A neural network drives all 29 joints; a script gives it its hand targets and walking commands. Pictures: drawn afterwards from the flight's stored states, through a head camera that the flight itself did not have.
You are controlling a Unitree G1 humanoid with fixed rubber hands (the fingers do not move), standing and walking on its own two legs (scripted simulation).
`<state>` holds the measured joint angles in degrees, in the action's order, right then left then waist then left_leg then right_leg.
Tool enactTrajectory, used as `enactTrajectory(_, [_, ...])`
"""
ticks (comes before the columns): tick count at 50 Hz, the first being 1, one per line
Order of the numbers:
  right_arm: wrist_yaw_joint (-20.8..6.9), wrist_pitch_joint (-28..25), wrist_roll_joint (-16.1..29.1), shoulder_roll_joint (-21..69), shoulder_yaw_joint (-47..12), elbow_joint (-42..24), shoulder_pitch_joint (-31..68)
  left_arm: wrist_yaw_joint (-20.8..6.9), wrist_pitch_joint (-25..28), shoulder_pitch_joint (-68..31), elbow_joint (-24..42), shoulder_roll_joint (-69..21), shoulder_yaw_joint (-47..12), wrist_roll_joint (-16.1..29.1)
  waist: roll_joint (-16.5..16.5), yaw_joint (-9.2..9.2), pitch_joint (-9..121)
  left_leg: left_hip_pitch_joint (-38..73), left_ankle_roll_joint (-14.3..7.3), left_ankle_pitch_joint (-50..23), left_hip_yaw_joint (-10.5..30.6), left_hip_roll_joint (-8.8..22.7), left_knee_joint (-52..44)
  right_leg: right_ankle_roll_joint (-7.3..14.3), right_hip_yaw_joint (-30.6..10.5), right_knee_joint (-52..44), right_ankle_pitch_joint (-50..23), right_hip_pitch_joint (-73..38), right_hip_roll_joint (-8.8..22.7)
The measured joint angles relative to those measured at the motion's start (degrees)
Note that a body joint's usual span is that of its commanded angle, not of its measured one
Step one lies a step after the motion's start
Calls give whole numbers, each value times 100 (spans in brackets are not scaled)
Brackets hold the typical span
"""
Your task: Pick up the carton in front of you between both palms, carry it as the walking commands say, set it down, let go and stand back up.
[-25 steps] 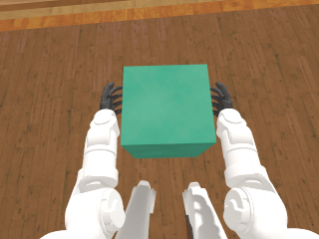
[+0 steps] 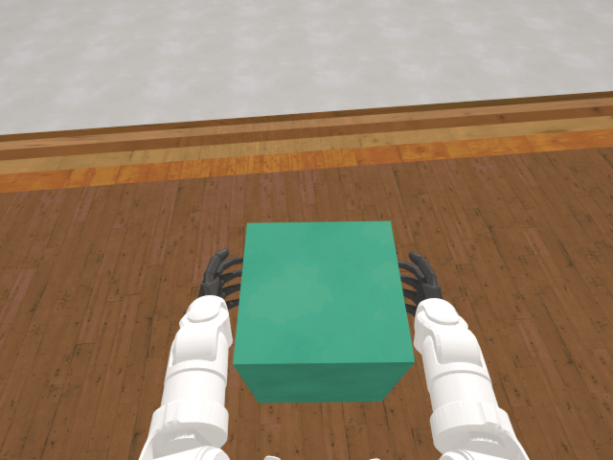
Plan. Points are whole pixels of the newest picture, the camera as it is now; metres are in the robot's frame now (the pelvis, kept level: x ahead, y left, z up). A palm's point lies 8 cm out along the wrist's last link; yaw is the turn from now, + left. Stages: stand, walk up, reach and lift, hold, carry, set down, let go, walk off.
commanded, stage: reach and lift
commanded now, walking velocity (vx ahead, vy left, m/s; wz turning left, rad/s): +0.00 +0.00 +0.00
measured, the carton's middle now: (319, 319) +0.33 +0.01 -0.08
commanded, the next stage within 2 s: hold in 1.22 s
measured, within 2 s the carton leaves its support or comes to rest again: neither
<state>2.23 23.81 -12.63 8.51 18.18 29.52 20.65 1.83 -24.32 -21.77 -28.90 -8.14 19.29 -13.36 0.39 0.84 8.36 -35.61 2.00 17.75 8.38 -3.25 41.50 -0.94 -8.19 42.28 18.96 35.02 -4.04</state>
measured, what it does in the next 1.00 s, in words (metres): stands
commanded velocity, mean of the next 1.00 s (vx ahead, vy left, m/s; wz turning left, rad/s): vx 0.00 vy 0.00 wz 0.00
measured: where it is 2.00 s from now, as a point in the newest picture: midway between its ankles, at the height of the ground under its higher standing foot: outside the picture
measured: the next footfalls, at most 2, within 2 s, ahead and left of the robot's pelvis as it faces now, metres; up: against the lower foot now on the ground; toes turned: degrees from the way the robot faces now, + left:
none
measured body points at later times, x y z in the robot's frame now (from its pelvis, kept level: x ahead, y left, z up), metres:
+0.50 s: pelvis -0.01 +0.00 +0.03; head -0.03 +0.00 +0.48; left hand +0.31 +0.16 +0.05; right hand +0.30 -0.15 +0.04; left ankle +0.03 +0.14 -0.71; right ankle +0.02 -0.13 -0.71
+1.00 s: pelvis +0.01 +0.00 +0.03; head -0.02 +0.00 +0.48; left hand +0.32 +0.16 +0.06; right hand +0.31 -0.15 +0.05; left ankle +0.03 +0.14 -0.71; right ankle +0.02 -0.13 -0.71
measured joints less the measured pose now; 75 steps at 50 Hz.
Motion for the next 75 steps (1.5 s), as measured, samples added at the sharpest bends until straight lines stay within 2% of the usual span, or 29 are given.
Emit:
enactTrajectory(9, [-47,612,10,-3,-339,-600,-655,-9,-589,603,538,-81,-371,-76,3,-52,-196,1726,-55,-381,41,69,-1201,19,-10,-1245,-391,-1754,105])
enactTrajectory(16, [-159,1072,-237,23,-300,-622,-535,-79,-1031,538,591,-87,-365,-289,-6,-92,-448,2422,-80,-506,19,84,-1515,17,-24,-1563,-518,-2448,141])
enactTrajectory(22, [-248,1132,-426,92,-60,-524,-270,-149,-1100,266,497,-147,-140,-464,-12,-77,-727,2441,-81,-521,-6,81,-1422,6,-26,-1472,-537,-2464,136])
enactTrajectory(35, [-260,1182,-419,98,-101,-784,-260,-167,-1133,225,715,-179,-154,-440,4,-67,-766,2578,-84,-597,-30,97,-1633,8,-18,-1661,-603,-2589,162])
enactTrajectory(54, [-178,1533,-252,-5,-591,-1275,-677,-135,-1449,668,1209,-58,-611,-276,-4,-70,-783,3026,-81,-680,-14,144,-2065,48,25,-2075,-677,-3035,184])
enactTrajectory(64, [-186,1663,-232,0,-583,-1352,-650,-140,-1598,640,1318,-64,-616,-284,-22,-75,-814,3088,-85,-705,-23,146,-2061,42,31,-2095,-713,-3109,185])
enactTrajectory(70, [-171,1867,-159,-21,-699,-1687,-744,-97,-1818,728,1658,-43,-752,-175,-9,-93,-764,3200,-92,-769,-38,142,-2154,30,19,-2187,-775,-3217,202])
enactTrajectory(75, [-264,1989,-315,25,-491,-1471,-529,-134,-1931,502,1420,-98,-581,-305,8,-109,-817,3264,-97,-772,-47,134,-2098,24,26,-2134,-776,-3284,205])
